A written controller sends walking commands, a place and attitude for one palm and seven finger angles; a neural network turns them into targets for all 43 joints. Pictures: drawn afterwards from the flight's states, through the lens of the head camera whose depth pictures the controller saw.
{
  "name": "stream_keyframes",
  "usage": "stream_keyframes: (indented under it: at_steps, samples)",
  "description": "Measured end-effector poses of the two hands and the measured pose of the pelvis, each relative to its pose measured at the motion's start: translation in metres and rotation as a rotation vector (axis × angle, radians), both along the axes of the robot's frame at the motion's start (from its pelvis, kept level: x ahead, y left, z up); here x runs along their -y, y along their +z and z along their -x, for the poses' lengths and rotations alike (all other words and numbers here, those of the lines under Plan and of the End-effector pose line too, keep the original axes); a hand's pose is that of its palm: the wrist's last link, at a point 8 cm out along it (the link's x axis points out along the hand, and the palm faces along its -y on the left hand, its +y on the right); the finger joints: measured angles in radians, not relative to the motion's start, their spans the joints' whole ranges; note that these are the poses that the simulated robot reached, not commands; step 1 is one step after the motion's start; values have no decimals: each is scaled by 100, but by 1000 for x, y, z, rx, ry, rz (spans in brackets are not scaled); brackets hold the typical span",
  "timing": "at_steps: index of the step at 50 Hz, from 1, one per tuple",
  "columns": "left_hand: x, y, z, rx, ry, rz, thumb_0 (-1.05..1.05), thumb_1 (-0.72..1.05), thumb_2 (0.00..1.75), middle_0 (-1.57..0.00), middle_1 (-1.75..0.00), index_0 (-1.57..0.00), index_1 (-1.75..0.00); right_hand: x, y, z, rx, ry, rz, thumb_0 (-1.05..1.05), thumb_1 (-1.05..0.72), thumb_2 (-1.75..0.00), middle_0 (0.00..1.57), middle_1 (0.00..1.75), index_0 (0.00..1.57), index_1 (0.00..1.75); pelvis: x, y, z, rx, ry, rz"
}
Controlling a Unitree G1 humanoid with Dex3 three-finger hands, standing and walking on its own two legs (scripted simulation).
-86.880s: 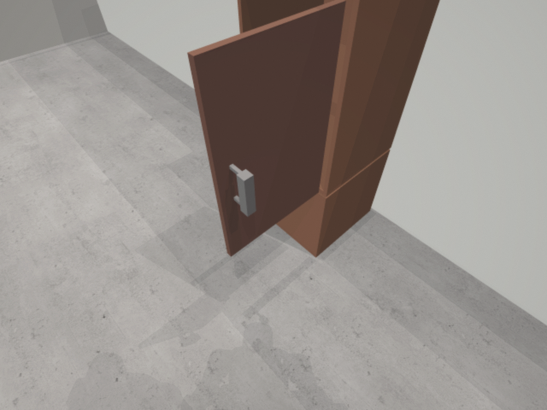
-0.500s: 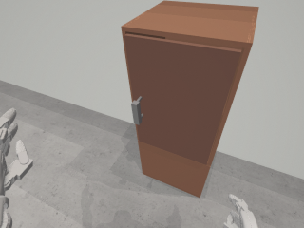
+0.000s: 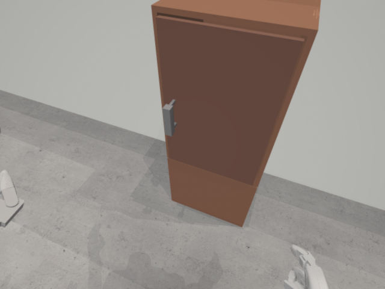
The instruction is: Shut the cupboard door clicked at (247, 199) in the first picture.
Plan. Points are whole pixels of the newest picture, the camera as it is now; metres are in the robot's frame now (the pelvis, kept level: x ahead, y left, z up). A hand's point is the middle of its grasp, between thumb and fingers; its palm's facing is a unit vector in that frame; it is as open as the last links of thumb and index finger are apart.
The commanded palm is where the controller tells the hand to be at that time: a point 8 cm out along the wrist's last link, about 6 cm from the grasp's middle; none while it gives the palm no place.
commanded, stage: step back with the hand held close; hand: left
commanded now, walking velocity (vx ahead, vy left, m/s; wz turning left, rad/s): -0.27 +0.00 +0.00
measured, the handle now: (171, 117) +0.68 +0.12 -0.06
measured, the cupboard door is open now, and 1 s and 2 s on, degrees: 0 0 0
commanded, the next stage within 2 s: stop stepping back and stand still in 0.74 s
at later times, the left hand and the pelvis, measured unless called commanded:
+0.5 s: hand out of the picture +0.11 +0.26 +0.18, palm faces +0.56 -0.69 -0.45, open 7.4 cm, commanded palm +0.05 +0.29 +0.19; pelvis -0.07 -0.02 -0.02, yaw +4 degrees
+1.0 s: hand out of the picture -0.04 +0.28 +0.17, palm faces +0.59 -0.73 -0.35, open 7.4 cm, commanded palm -0.08 +0.30 +0.19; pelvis -0.20 -0.01 +0.00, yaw +4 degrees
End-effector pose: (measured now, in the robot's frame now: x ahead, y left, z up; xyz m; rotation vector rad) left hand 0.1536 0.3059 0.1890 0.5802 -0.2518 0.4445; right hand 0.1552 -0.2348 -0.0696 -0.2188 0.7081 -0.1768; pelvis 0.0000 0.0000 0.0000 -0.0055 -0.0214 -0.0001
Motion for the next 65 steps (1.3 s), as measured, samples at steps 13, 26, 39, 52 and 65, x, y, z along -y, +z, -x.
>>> stream_keyframes:
  at_steps: [13, 26, 39, 52, 65]
  samples:
    - [5, 2, 37, 70, -14, -26, 1, 89, 90, -21, -30, -21, -30, 14, -4, 47, -27, 9, 46, 2, -90, -90, 20, 30, 20, 30, 7, -4, 35, -4, 42, 8]
    - [16, 1, 96, 114, 47, -41, 1, 89, 90, -21, -30, -21, -30, 19, -17, 59, -2, 93, 29, 2, -90, -90, 20, 30, 20, 30, 20, -16, 76, 7, 76, -27]
    - [21, 32, 166, 232, -31, -139, 1, 89, 90, -22, -30, -21, -30, 10, -22, 134, 18, 44, -25, 1, -90, -90, 20, 30, 20, 30, 29, -23, 143, 21, 126, 62]
    - [-9, -6, 238, 152, 78, 84, 1, 89, 90, -21, -30, -21, -30, 0, 4, 206, 2, 115, 91, 2, -90, -90, 20, 30, 20, 30, 5, -7, 217, -14, 88, 11]
    - [17, 19, 256, 58, -40, -21, 1, 89, 90, -21, -30, -21, -30, -1, 7, 280, -3, 19, -12, 1, -90, -90, 20, 30, 20, 30, 16, 8, 255, -31, 1, -8]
